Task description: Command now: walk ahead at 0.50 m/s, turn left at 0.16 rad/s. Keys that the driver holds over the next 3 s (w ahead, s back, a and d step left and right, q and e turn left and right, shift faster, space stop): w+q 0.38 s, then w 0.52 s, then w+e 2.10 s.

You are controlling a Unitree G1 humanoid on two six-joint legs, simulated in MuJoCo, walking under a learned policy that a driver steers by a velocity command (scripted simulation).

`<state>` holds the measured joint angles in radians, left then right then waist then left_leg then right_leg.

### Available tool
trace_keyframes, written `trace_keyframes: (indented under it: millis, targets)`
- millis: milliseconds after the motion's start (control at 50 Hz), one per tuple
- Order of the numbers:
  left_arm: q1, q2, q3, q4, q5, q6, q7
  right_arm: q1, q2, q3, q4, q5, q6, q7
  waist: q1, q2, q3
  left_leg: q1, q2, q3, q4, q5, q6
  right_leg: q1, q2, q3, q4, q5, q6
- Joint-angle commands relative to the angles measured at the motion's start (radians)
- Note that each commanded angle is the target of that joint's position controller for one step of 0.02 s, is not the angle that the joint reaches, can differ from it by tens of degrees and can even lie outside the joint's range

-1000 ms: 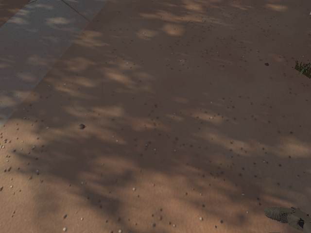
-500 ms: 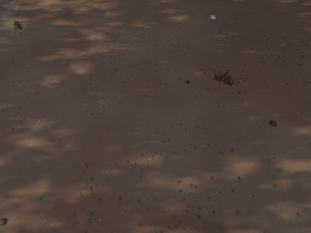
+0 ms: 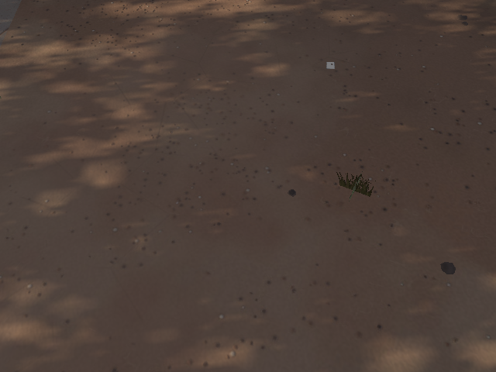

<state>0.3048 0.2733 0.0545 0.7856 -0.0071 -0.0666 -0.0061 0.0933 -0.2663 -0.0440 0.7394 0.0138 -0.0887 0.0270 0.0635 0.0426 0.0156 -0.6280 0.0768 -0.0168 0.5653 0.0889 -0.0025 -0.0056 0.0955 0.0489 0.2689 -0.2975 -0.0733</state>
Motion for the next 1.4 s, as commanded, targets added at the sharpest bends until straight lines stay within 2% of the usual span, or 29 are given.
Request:
trace_keyframes:
  millis: [20,60,100,120,140,160,180,220,300,420,520,580,600,620,640,660,720,780,880,1000,1040,1080,1100,1120,1140,1160,1200,1280,1400]
  targets:
    - [0.062,0.171,0.048,-0.008,0.0,0.003,0.01,-0.137,-0.088,-0.016,-0.111,0.006,-0.024,0.022,0.026,-0.115,0.038,-0.065,-0.015,0.009,-0.034,-0.087,0.051,0.088,-0.332,0.085,-0.009,0.465,-0.116]
    - [0.028,0.187,0.053,-0.012,0.002,0.01,0.018,-0.054,-0.117,-0.029,-0.097,0.005,-0.021,0.027,-0.027,-0.137,-0.019,0.057,-0.065,0.041,-0.037,-0.174,0.089,0.116,-0.327,0.04,0.089,0.755,-0.088]
    - [-0.01,0.177,0.045,-0.031,0.007,0.021,0.029,0.19,-0.187,-0.067,-0.035,-0.003,-0.015,0.018,-0.155,-0.104,-0.175,0.426,-0.1,0.039,-0.057,-0.112,0.148,0.011,-0.255,-0.046,0.414,0.919,-0.034]
    - [0.057,0.12,0.024,-0.066,0.026,0.01,0.032,0.314,-0.275,-0.089,-0.026,-0.012,-0.011,0.01,-0.155,0.061,-0.306,0.781,0.114,-0.308,-0.048,-0.11,0.269,-0.307,-0.16,-0.094,0.771,0.561,0.027]
    - [0.104,0.06,0.001,-0.064,0.024,-0.015,0.018,0.34,-0.259,-0.085,-0.013,0.009,-0.008,0.014,-0.132,0.256,-0.382,0.998,0.259,-0.751,-0.204,-0.278,0.408,-0.623,0.009,-0.017,1.042,-0.217,0.078]
    - [0.039,0.139,0.013,-0.081,-0.002,-0.043,0.0,0.321,-0.196,-0.064,-0.02,0.016,-0.004,0.012,-0.165,0.146,-0.317,0.982,0.239,-0.729,-0.251,-0.444,0.36,-0.749,-0.06,0.09,1.109,-0.216,0.06]
    - [-0.059,0.15,0.013,-0.112,-0.025,-0.059,-0.009,0.27,-0.172,-0.059,-0.038,0.005,0.002,0.006,-0.166,0.069,-0.196,0.856,0.204,-0.6,-0.265,-0.431,0.323,-0.78,-0.102,0.074,1.082,-0.143,0.049]
    - [-0.117,0.149,0.019,-0.129,0.013,-0.067,-0.002,0.181,-0.14,-0.046,-0.06,-0.009,0.004,0.001,-0.103,-0.049,-0.073,0.608,0.138,-0.451,-0.304,-0.239,0.29,-0.708,-0.168,0.056,0.902,-0.046,0.053]
    - [-0.081,0.114,0.017,-0.139,0.025,-0.034,0.009,0.159,-0.156,-0.049,-0.076,-0.005,0.008,-0.014,-0.049,0.01,-0.047,0.435,0.081,-0.341,-0.351,-0.047,0.304,-0.621,-0.18,0.023,0.733,0.0,0.109]
    - [-0.274,0.062,-0.004,-0.18,0.016,-0.039,0.004,0.239,-0.176,-0.056,-0.041,0.009,0.025,-0.04,-0.127,0.035,-0.027,0.362,0.005,-0.235,-0.331,-0.096,0.225,-0.509,-0.119,-0.005,0.343,0.38,0.146]
    - [-0.349,0.094,0.007,-0.207,0.006,-0.06,-0.019,0.311,-0.167,-0.05,-0.005,0.005,0.037,-0.04,-0.154,0.051,-0.013,0.528,0.079,-0.328,-0.235,-0.103,0.206,-0.516,-0.108,0.005,0.224,0.319,0.095]
    - [-0.212,0.133,0.03,-0.177,0.01,-0.07,-0.014,0.28,-0.165,-0.049,-0.008,0.002,0.046,-0.039,-0.071,0.075,-0.061,0.564,0.057,-0.323,-0.097,0.128,0.169,-0.325,-0.087,-0.03,0.15,0.257,0.025]
    - [-0.071,0.174,0.045,-0.156,0.023,-0.073,-0.008,0.26,-0.133,-0.035,-0.024,-0.006,0.042,-0.036,-0.002,0.045,-0.181,0.484,0.01,-0.274,0.093,0.138,0.138,-0.093,-0.181,0.05,0.196,0.299,-0.037]
    - [0.077,0.261,0.07,-0.133,0.033,-0.068,-0.005,0.347,-0.079,-0.015,-0.038,-0.005,0.029,-0.037,0.014,-0.141,-0.338,0.184,-0.117,-0.162,0.427,-0.112,0.067,0.282,-0.377,0.356,0.216,0.268,-0.177]
    - [0.149,0.235,0.071,-0.087,0.004,-0.054,-0.014,0.395,-0.078,-0.007,-0.031,0.006,0.018,-0.036,0.016,-0.348,-0.376,-0.05,-0.173,-0.129,0.652,-0.653,0.028,0.389,-0.499,0.68,0.09,0.063,-0.261]
    - [0.112,0.166,0.049,-0.093,-0.013,-0.049,-0.014,0.316,-0.158,-0.026,-0.039,0.017,0.012,-0.032,0.032,-0.218,-0.23,-0.155,-0.113,-0.171,0.73,-0.628,0.033,0.291,-0.474,0.65,0.049,-0.111,-0.221]
    - [-0.029,0.1,0.02,-0.107,0.014,-0.037,-0.014,0.154,-0.142,-0.03,-0.078,-0.009,0.011,-0.025,-0.027,-0.094,-0.01,-0.116,-0.002,-0.092,0.602,-0.434,0.031,-0.044,-0.355,0.365,-0.034,0.067,-0.161]
    - [-0.043,0.105,0.02,-0.094,0.007,-0.043,-0.016,0.189,-0.092,-0.02,-0.068,-0.007,0.02,-0.022,-0.064,-0.145,-0.016,-0.034,0.021,-0.056,0.494,-0.387,0.009,-0.14,-0.307,0.243,-0.086,0.235,-0.165]
    - [-0.002,0.161,0.035,-0.057,-0.005,-0.033,-0.005,0.034,-0.051,0.001,-0.103,-0.013,0.01,-0.016,-0.022,-0.112,0.0,0.007,0.018,-0.017,0.173,-0.133,-0.013,-0.161,-0.273,0.096,-0.118,0.352,-0.144]
    - [0.103,0.183,0.04,-0.001,-0.023,-0.004,0.004,-0.114,-0.079,-0.008,-0.152,0.0,-0.014,0.008,0.01,-0.118,0.027,0.096,-0.038,-0.024,-0.042,-0.078,0.0,-0.089,-0.308,0.145,-0.045,0.317,-0.112]
    - [0.094,0.199,0.046,0.003,-0.022,0.007,0.01,-0.07,-0.106,-0.02,-0.143,0.0,-0.022,0.009,-0.032,-0.133,0.008,0.189,-0.052,-0.02,-0.087,-0.133,0.02,-0.068,-0.32,0.173,0.017,0.35,-0.09]
    - [0.081,0.158,0.03,-0.004,-0.011,0.008,0.012,0.141,-0.178,-0.056,-0.092,-0.014,-0.026,-0.006,-0.142,-0.109,-0.13,0.534,-0.02,-0.031,-0.103,-0.129,0.076,-0.161,-0.233,0.115,0.273,0.445,-0.035]
    - [0.074,0.083,0.003,-0.041,0.019,0.003,0.013,0.32,-0.258,-0.076,-0.075,-0.029,-0.02,-0.019,-0.208,0.036,-0.3,0.823,0.195,-0.244,-0.066,-0.099,0.138,-0.356,-0.145,0.048,0.599,0.156,0.011]
    - [0.215,0.02,-0.014,-0.053,-0.013,-0.014,0.011,0.343,-0.291,-0.082,-0.053,-0.03,-0.006,-0.012,-0.139,0.32,-0.408,1.029,0.363,-0.645,-0.182,-0.331,0.271,-0.665,-0.052,0.031,0.876,-0.306,0.051]
    - [0.161,0.13,0.013,-0.033,-0.034,-0.016,0.013,0.318,-0.191,-0.06,-0.061,-0.018,-0.002,-0.012,-0.169,0.178,-0.303,0.947,0.325,-0.632,-0.236,-0.477,0.243,-0.758,-0.108,0.093,0.985,-0.272,0.057]
    - [0.073,0.162,0.026,-0.053,-0.038,-0.014,0.012,0.268,-0.149,-0.046,-0.06,-0.011,-0.002,-0.015,-0.168,0.115,-0.179,0.829,0.293,-0.479,-0.253,-0.459,0.208,-0.794,-0.142,0.075,0.995,-0.178,0.055]
    - [0.02,0.134,0.029,-0.062,-0.021,0.0,0.014,0.157,-0.1,-0.032,-0.056,-0.021,-0.006,-0.011,-0.11,0.059,-0.066,0.619,0.219,-0.301,-0.317,-0.301,0.19,-0.729,-0.2,0.057,0.929,-0.053,0.066]
    - [0.014,0.074,0.026,-0.08,-0.02,0.039,0.009,0.103,-0.106,-0.043,-0.027,-0.027,-0.029,-0.015,-0.055,0.054,-0.008,0.477,0.203,-0.115,-0.415,-0.134,0.203,-0.668,-0.235,0.053,0.863,0.043,0.086]
    - [-0.137,0.047,0.012,-0.134,-0.014,0.035,-0.02,0.129,-0.161,-0.062,0.017,-0.022,-0.019,-0.032,-0.094,0.009,0.034,0.513,0.178,0.095,-0.436,-0.039,0.178,-0.659,-0.224,0.003,0.551,0.307,0.08]
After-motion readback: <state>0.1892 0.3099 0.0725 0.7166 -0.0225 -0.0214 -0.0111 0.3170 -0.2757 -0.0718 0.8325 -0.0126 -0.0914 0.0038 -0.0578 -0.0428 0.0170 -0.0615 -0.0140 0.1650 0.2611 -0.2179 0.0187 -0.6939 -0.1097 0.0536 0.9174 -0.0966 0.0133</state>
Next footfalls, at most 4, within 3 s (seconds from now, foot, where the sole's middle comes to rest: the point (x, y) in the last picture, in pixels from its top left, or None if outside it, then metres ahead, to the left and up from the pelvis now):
0.10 left None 0.24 0.13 -0.78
0.60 right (289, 347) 0.54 -0.02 -0.78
1.08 left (182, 279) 0.73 0.29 -0.78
1.60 right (269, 203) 1.02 0.05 -0.78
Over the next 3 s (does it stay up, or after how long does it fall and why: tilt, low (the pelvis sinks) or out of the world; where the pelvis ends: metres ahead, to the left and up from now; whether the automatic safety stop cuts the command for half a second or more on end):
stays up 1.53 -0.16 0.00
